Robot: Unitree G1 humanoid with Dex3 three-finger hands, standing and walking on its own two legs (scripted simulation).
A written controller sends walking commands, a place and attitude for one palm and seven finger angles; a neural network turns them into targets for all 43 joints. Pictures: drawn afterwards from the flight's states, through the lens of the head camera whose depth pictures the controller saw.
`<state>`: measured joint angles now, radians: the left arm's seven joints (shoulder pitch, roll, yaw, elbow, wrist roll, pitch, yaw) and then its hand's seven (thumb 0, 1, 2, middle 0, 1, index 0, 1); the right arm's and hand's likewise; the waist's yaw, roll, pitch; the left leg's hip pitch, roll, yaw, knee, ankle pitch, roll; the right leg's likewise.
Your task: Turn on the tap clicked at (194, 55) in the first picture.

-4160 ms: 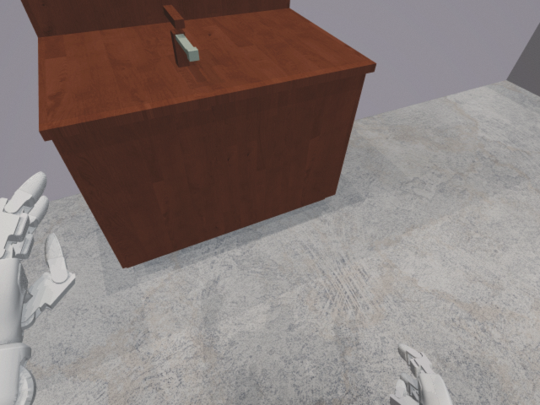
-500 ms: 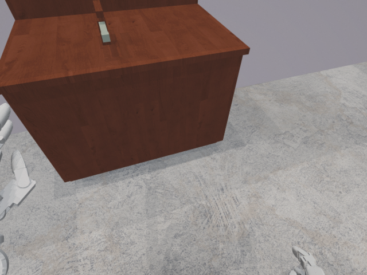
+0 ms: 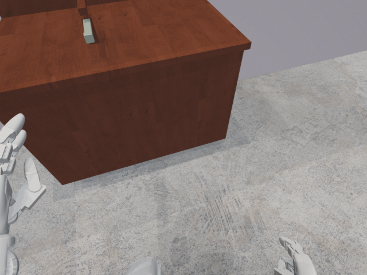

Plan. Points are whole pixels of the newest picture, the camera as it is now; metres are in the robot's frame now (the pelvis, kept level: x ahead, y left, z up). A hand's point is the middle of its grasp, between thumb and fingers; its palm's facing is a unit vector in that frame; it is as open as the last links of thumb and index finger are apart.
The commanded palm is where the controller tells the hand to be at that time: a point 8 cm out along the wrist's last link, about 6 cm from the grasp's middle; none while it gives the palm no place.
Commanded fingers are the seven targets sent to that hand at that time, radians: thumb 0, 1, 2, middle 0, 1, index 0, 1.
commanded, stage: take the last steps up to it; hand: left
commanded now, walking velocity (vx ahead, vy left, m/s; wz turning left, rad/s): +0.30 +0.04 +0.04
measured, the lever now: (89, 37) +0.81 +0.39 +0.09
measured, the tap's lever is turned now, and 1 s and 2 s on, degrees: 0 0 0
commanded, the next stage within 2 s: come to a stop and stand still in 1.66 s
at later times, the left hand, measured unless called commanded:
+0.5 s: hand (64, 118) +0.34 +0.24 +0.18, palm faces +0.36 -0.81 -0.47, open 7.4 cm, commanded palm +0.29 +0.29 +0.18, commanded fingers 0.00 0.90 0.90 -0.20 -0.30 -0.20 -0.30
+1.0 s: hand (75, 83) +0.44 +0.26 +0.19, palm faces +0.45 -0.81 -0.38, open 7.4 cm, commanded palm +0.39 +0.29 +0.18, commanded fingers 0.00 0.90 0.90 -0.20 -0.30 -0.20 -0.30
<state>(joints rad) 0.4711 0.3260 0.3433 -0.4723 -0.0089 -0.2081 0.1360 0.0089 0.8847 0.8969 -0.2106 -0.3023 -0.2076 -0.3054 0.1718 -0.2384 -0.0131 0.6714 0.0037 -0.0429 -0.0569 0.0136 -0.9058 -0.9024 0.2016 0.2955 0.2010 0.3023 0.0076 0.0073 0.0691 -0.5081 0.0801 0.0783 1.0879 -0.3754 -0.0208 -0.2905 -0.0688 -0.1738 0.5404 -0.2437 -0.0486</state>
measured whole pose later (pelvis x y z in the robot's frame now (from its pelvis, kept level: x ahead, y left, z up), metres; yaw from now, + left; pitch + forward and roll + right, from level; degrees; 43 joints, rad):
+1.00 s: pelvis +0.23 +0.01 -0.01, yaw +0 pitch -1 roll +1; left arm 0.46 0.39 0.39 -0.57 -0.02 -0.24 0.18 0.01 0.88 0.90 -0.21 -0.30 -0.21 -0.31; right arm 0.22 -0.23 -0.05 0.60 0.01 -0.06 -0.09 0.01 -0.91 -0.90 0.20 0.29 0.20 0.30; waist 0.01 -0.06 0.04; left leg -0.29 0.06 0.15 0.59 -0.26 0.02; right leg -0.30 -0.07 -0.11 0.78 -0.47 -0.01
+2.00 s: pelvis +0.37 -0.01 +0.00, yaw -1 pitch -2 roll +0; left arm 0.50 0.39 0.35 -0.57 -0.03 -0.18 0.14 0.01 0.89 0.90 -0.21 -0.30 -0.20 -0.30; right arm 0.21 -0.10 0.07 0.59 -0.01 -0.10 -0.03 0.01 -0.90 -0.90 0.20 0.30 0.20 0.30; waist 0.01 -0.01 0.07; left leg -0.24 0.07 0.13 0.49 -0.22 0.00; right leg -0.31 -0.02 -0.10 0.62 -0.33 0.03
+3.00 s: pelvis +0.29 -0.07 +0.00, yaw +0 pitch +0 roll +1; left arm 0.55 0.40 0.38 -0.55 -0.03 -0.22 0.15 0.01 0.88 0.90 -0.21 -0.30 -0.21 -0.31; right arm 0.17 -0.22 0.00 0.62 0.01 -0.05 -0.06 0.01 -0.91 -0.90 0.20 0.30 0.20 0.30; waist -0.03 0.00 0.08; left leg -0.34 0.03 0.06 0.74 -0.37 -0.03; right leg -0.25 0.00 -0.12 0.48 -0.23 -0.07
